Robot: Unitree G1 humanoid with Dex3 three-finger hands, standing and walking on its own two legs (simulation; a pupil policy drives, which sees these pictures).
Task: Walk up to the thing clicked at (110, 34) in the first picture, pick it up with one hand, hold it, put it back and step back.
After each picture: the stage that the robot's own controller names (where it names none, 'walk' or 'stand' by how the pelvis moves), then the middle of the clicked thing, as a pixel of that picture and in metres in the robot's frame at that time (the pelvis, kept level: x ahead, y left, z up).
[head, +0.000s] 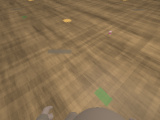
stand; (109, 33) +2.16 -0.53 -0.72
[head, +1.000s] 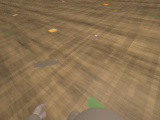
walk; (95, 37) +2.09 -0.02 -0.70
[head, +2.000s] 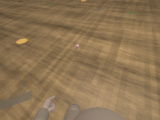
walk; (77, 47) +1.45 +0.31 -0.71
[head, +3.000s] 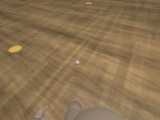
walk; (77, 63) +0.96 +0.27 -0.71
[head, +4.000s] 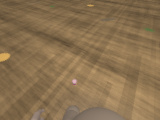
walk; (74, 82) +0.57 +0.21 -0.70
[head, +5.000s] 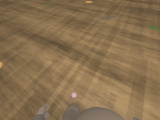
stand; (74, 96) +0.34 +0.18 -0.69
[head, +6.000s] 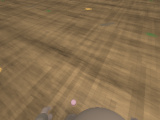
stand; (73, 103) +0.30 +0.18 -0.72
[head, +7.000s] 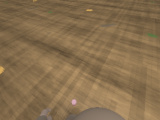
stand; (74, 103) +0.31 +0.18 -0.73
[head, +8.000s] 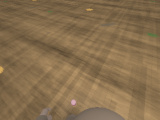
stand; (73, 103) +0.31 +0.18 -0.73
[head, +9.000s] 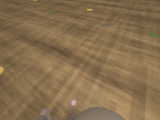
stand; (73, 103) +0.30 +0.18 -0.73
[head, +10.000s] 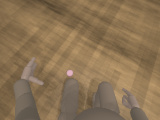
go down; (70, 73) +0.37 +0.17 -0.45
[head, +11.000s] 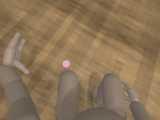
go down; (66, 65) +0.40 +0.20 -0.32
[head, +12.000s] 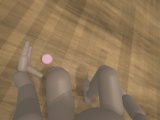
close in; (47, 60) +0.39 +0.23 -0.23
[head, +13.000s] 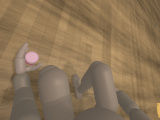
close; (31, 59) +0.39 +0.24 -0.22
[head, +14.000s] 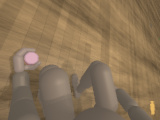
lift; (30, 59) +0.37 +0.24 -0.23
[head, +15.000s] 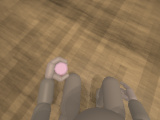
lift; (62, 70) +0.31 +0.20 -0.03
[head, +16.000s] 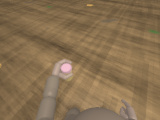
hold; (67, 72) +0.33 +0.16 +0.04
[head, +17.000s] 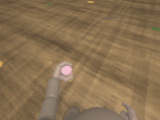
hold; (67, 74) +0.32 +0.17 +0.02
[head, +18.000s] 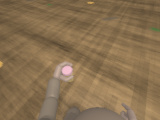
hold; (68, 74) +0.32 +0.16 +0.02
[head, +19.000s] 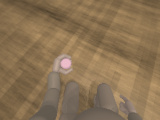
crouch; (67, 66) +0.37 +0.16 -0.06
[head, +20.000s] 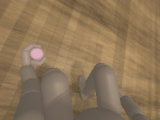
lower; (38, 56) +0.40 +0.24 -0.21
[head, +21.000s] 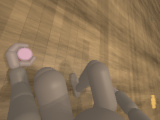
lower; (24, 56) +0.41 +0.25 -0.23
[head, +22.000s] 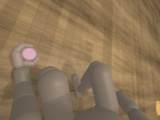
lower; (29, 55) +0.40 +0.25 -0.22
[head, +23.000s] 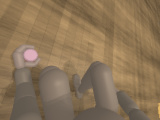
lower; (30, 57) +0.39 +0.25 -0.22
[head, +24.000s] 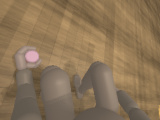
rest; (31, 58) +0.39 +0.25 -0.22
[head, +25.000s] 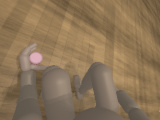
withdraw; (35, 59) +0.38 +0.24 -0.23
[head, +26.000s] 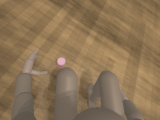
stand; (60, 62) +0.40 +0.20 -0.27
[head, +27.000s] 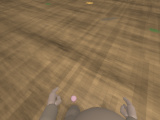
stand; (73, 99) +0.32 +0.15 -0.64
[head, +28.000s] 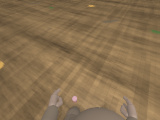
stand; (74, 99) +0.33 +0.16 -0.67
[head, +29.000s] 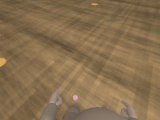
stand; (75, 98) +0.33 +0.15 -0.68
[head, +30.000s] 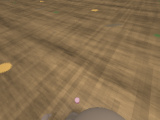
walk; (77, 101) +0.34 +0.15 -0.72
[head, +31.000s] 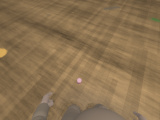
walk; (79, 81) +0.49 +0.11 -0.70
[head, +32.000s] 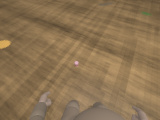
walk; (76, 64) +0.78 +0.19 -0.70
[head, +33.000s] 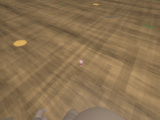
stand; (81, 63) +0.99 +0.15 -0.71
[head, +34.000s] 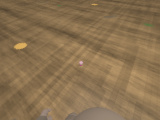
stand; (81, 64) +0.98 +0.16 -0.73
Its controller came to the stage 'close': yes
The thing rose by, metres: 0.73
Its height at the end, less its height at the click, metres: +0.00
